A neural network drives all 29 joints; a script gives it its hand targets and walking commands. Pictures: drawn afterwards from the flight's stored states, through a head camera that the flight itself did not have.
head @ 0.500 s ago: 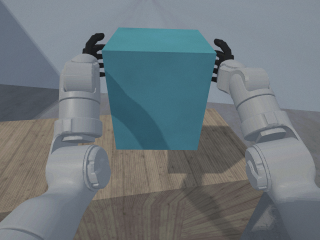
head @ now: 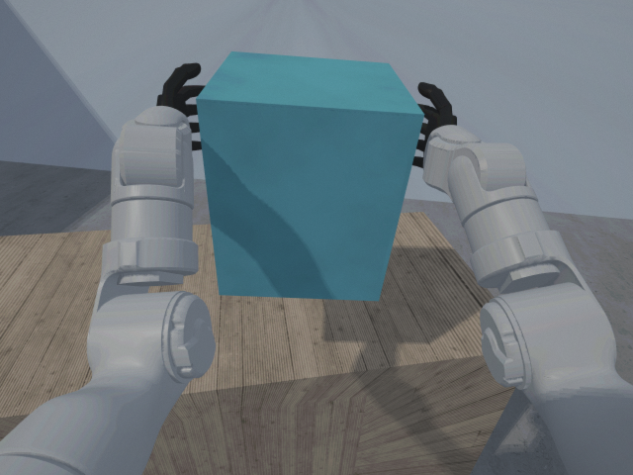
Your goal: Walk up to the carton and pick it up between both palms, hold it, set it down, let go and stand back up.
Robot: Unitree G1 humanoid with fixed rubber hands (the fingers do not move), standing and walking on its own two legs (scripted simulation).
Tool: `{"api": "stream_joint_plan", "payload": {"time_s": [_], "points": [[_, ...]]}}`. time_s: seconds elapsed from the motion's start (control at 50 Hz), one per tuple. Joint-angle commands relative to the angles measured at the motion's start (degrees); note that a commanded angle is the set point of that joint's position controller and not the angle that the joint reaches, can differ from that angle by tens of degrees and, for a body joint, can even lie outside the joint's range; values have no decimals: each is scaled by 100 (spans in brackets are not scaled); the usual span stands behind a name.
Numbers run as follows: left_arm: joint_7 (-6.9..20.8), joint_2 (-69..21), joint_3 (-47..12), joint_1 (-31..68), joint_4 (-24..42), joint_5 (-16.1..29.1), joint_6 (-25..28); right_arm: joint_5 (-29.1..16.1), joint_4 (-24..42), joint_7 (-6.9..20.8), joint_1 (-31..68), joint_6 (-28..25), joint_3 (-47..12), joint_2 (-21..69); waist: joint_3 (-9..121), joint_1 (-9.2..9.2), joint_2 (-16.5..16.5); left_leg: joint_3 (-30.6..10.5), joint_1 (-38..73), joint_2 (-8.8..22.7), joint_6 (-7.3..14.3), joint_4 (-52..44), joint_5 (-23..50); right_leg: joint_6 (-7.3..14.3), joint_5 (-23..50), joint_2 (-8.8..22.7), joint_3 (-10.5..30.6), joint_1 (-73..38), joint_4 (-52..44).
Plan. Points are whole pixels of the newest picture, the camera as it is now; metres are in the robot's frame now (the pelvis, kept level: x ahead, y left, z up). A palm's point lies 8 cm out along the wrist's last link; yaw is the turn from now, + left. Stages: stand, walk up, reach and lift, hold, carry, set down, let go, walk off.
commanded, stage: hold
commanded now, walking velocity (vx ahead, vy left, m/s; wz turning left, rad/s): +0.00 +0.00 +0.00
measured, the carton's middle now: (305, 176) +0.40 +0.00 +0.26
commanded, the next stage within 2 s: none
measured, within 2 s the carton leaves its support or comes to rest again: neither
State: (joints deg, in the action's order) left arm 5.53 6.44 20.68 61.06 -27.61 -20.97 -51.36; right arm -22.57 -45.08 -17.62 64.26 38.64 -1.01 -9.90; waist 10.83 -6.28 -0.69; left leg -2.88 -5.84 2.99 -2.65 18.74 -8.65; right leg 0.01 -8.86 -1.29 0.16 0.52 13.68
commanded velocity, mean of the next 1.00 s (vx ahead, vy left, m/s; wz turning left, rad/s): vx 0.00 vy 0.00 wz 0.00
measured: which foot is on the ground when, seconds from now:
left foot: down 0.00-1.00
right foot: down 0.00-1.00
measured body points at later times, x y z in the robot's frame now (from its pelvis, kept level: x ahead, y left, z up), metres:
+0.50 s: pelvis +0.00 +0.00 +0.00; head -0.11 +0.03 +0.44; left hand +0.38 +0.15 +0.34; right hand +0.37 -0.15 +0.33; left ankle +0.02 +0.15 -0.75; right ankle -0.01 -0.12 -0.75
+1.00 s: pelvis +0.00 +0.00 +0.00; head -0.10 +0.02 +0.44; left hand +0.38 +0.15 +0.34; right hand +0.37 -0.15 +0.33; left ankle +0.02 +0.15 -0.75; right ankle -0.01 -0.12 -0.75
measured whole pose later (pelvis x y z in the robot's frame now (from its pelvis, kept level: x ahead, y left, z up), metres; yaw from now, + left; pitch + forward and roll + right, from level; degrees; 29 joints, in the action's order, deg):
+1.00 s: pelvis +0.00 +0.00 +0.00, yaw +0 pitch -4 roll -1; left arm 5.5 6.7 21.3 62.8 -30.6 -21.4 -50.4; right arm -21.4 -47.0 -17.3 65.4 38.3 0.0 -9.7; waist 11.0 -6.0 -0.7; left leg -2.7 -6.0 2.9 -2.5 18.3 -8.3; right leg -0.1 -8.9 -1.2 0.4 1.2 14.1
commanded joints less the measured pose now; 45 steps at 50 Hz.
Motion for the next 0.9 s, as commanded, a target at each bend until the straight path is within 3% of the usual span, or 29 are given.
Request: {"api": "stream_joint_plan", "payload": {"time_s": [0.0, 0.08, 0.2, 0.22, 0.24, 0.28, 0.32, 0.38, 0.42, 0.44, 0.48, 0.5, 0.54, 0.58, 0.6, 0.66, 0.74, 0.78, 0.82, 0.88], "points": [[1007, -3132, -1428, 3549, 312, 1204, 307, -900, 1597, 903, 4595, -264, -786, 2993, 1233, 52, 235, 307, 338, -499, 46, -202, 867, -113, 715, -278, 46, -135, -104], [972, -3019, -1191, 3503, 22, 1076, 309, -831, 1319, 956, 4542, -214, -715, 2972, 984, 156, 114, 360, 175, -487, 112, -267, 668, -129, 495, -338, 42, -68, -116], [987, -3196, -1497, 3555, 342, 1297, 319, -931, 1636, 937, 4604, -283, -719, 2864, 1555, -15, 305, 289, 659, -474, -19, -43, 1330, -94, 1058, -356, 34, -175, -54], [979, -3130, -1343, 3488, 250, 1216, 287, -863, 1419, 932, 4442, -228, -640, 2779, 1296, -45, 297, 303, 623, -506, -10, -49, 1153, -84, 906, -342, 77, 41, -117], [981, -3168, -1366, 3489, 175, 1233, 268, -894, 1598, 936, 4562, -259, -685, 2866, 1287, 60, 252, 287, 527, -478, 1, -114, 1035, -63, 798, -337, 53, -9, -130], [1013, -3039, -1289, 3446, 73, 1137, 268, -772, 1266, 949, 4368, -194, -606, 2829, 949, 9, 188, 330, 366, -484, 35, -200, 839, -94, 657, -317, 45, 61, -176], [1034, -3125, -1408, 3586, 193, 1204, 300, -780, 1180, 977, 4327, -209, -583, 2794, 953, -15, 343, 342, 227, -462, 29, -284, 811, -61, 582, -339, 38, -90, -144], [1046, -3111, -1486, 3621, 247, 1248, 338, -824, 1226, 985, 4417, -220, -656, 2857, 1149, -24, 305, 319, 214, -466, -6, -222, 998, -23, 774, -337, 63, -195, -101], [1034, -3234, -1591, 3572, 395, 1270, 343, -960, 1361, 981, 4501, -239, -732, 2845, 1270, -55, 525, 291, 341, -468, -70, -148, 1141, -17, 931, -333, 84, -229, -52], [1020, -3166, -1408, 3530, 169, 1149, 310, -908, 1115, 971, 4327, -198, -627, 2771, 922, -41, 598, 291, 289, -478, -85, -196, 978, -19, 780, -333, 67, -59, -104], [982, -3201, -1510, 3616, 341, 1256, 338, -973, 1358, 1002, 4456, -249, -735, 2948, 1166, 39, 521, 307, 269, -470, -59, -132, 1204, -22, 914, -358, 25, -151, -79], [971, -3241, -1543, 3632, 379, 1253, 344, -986, 1225, 1006, 4369, -229, -734, 2868, 1236, -28, 562, 300, 325, -477, -66, -138, 1138, -21, 832, -350, 32, -184, -81], [949, -3124, -1376, 3603, 301, 1200, 314, -1002, 1322, 1032, 4538, -235, -785, 2988, 1200, 140, 252, 309, 354, -477, 22, -184, 1050, -85, 781, -321, 64, -118, -89], [942, -3056, -1308, 3508, 162, 1128, 321, -900, 1125, 1026, 4389, -243, -667, 2873, 1064, 65, 293, 334, 431, -470, -1, -170, 1085, -89, 788, -328, 66, -53, -144], [955, -3041, -1311, 3524, 200, 1135, 325, -910, 1312, 1009, 4474, -273, -718, 2959, 1197, 138, 142, 331, 382, -487, 50, -182, 1080, -113, 788, -355, 6, -155, -164], [993, -3030, -1324, 3589, 179, 1147, 346, -880, 1325, 948, 4489, -259, -696, 2997, 1033, 43, 29, 331, 434, -520, 81, -189, 984, -136, 813, -280, 111, 30, -204], [1005, -2943, -1138, 3554, -162, 1056, 359, -786, 1119, 957, 4486, -234, -643, 2988, 828, 130, -5, 335, 275, -529, 125, -253, 641, -131, 484, -275, 78, 140, -230], [970, -3320, -1519, 3693, 235, 1273, 429, -791, 1471, 961, 4578, -351, -666, 3021, 1355, 8, 360, 308, 378, -472, 10, -194, 847, -83, 604, -311, 73, -81, -105], [953, -3292, -1514, 3728, 140, 1274, 397, -768, 1349, 943, 4532, -329, -543, 2958, 1196, -95, 467, 294, 362, -503, -30, -134, 963, -52, 762, -327, 87, 4, -117], [986, -3083, -1341, 3660, 1, 1212, 399, -680, 1172, 913, 4404, -280, -486, 2908, 1003, -62, 210, 298, 385, -525, 42, -186, 683, -101, 582, -234, 90, 154, -182]]}}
